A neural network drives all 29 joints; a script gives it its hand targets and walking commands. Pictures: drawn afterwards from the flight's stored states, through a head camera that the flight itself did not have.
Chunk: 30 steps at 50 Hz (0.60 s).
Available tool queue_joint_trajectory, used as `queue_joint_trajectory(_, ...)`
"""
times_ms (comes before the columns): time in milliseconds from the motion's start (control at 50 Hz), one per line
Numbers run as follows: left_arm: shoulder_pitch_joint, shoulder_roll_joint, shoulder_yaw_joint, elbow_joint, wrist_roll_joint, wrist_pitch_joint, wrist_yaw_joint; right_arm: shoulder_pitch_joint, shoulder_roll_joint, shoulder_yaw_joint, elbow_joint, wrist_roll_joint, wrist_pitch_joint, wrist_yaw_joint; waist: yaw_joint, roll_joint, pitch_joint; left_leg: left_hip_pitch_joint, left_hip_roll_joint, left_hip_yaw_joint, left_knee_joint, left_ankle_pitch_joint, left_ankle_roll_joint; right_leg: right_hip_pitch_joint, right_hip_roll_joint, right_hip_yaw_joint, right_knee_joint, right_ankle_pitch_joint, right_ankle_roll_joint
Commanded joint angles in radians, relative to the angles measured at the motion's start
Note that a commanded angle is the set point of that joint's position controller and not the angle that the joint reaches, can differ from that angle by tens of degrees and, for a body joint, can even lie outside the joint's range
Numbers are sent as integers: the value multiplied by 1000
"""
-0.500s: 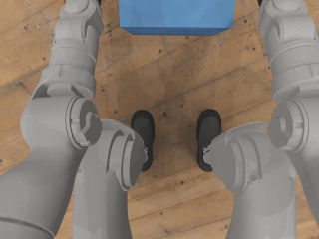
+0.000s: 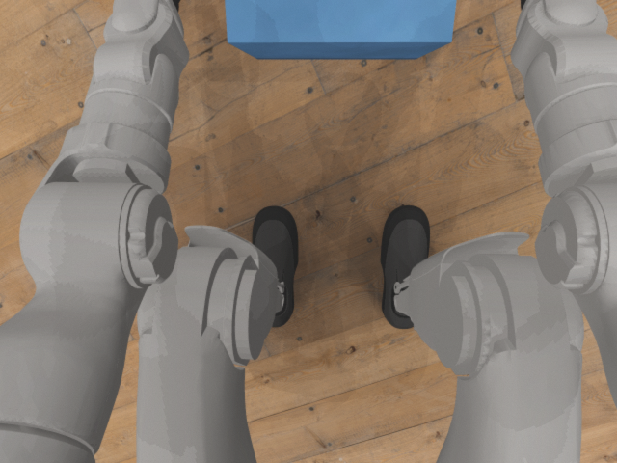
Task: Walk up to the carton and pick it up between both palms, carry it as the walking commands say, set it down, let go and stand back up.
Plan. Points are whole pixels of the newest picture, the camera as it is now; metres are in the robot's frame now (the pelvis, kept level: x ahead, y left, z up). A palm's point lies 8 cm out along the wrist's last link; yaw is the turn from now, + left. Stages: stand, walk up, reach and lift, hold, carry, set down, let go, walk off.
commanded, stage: set down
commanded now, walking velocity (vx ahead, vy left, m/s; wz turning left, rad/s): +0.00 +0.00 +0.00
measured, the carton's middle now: out of the picture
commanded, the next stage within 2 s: let go in 1.58 s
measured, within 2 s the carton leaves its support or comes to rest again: neither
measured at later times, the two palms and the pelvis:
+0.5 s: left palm out of the picture +0.53 +0.20 -0.11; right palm out of the picture +0.55 -0.19 -0.11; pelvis -0.02 +0.00 +0.01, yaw +0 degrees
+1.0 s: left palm out of the picture +0.54 +0.20 +0.01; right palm out of the picture +0.55 -0.20 +0.03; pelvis -0.01 +0.00 +0.12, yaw -1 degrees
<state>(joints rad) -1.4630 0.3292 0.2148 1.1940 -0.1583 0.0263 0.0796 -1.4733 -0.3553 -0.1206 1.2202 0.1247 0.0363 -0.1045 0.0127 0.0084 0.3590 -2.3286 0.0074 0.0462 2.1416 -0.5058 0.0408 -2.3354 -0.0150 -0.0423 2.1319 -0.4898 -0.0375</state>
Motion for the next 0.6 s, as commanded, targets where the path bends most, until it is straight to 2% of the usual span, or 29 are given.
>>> queue_joint_trajectory(0,-223,207,-92,-82,-33,-50,20,-262,-203,38,-114,102,-56,-2,13,-14,-1052,535,-22,-79,-54,278,-63,589,24,85,-28,277,52)
queue_joint_trajectory(60,-240,220,-99,-137,-45,-47,26,-272,-214,44,-166,113,-54,-8,11,-14,-1143,587,-26,-73,-54,302,-62,645,27,78,-27,302,51)
queue_joint_trajectory(120,-266,236,-113,-244,-68,-40,42,-287,-218,53,-266,136,-44,-23,12,-16,-1362,704,-38,-57,-61,352,-58,763,35,63,-35,352,48)
queue_joint_trajectory(200,-289,221,-167,-388,-135,2,56,-290,-196,105,-344,208,11,-26,14,4,-1610,893,-47,-36,-108,318,-49,887,47,31,-78,305,29)
queue_joint_trajectory(220,-277,206,-181,-372,-153,21,55,-289,-184,122,-332,224,31,-23,15,3,-1600,898,-47,-30,-129,279,-46,889,49,21,-96,265,25)
queue_joint_trajectory(240,-291,197,-188,-441,-167,29,54,-298,-172,137,-392,227,39,-20,21,5,-1654,935,-51,-27,-135,325,-48,926,52,18,-98,311,22)
queue_joint_trajectory(280,-286,221,-177,-386,-154,49,50,-297,-197,107,-364,199,55,-22,2,-2,-1538,866,-49,-28,-159,246,-46,869,50,13,-120,238,22)
queue_joint_trajectory(320,-282,239,-154,-333,-122,61,48,-287,-196,76,-310,171,70,-24,1,-1,-1408,805,-44,-29,-190,157,-44,822,50,12,-144,155,25)
queue_joint_trajectory(380,-283,240,-146,-287,-99,79,41,-296,-190,73,-268,156,91,-19,7,-3,-1350,775,-40,-25,-226,77,-42,823,51,15,-183,76,24)
queue_joint_trajectory(440,-302,250,-147,-310,-90,96,42,-319,-193,70,-290,150,108,-21,7,-2,-1389,822,-45,-23,-258,56,-38,862,56,9,-212,57,24)
queue_joint_trajectory(540,-308,266,-133,-417,-95,126,56,-324,-211,57,-393,141,136,-32,8,-7,-1569,950,-59,-18,-298,109,-31,978,72,0,-254,99,19)
queue_joint_trajectory(580,-291,273,-120,-433,-90,139,62,-306,-207,54,-410,138,152,-34,17,-8,-1607,978,-63,-18,-319,123,-28,1004,77,2,-276,109,16)
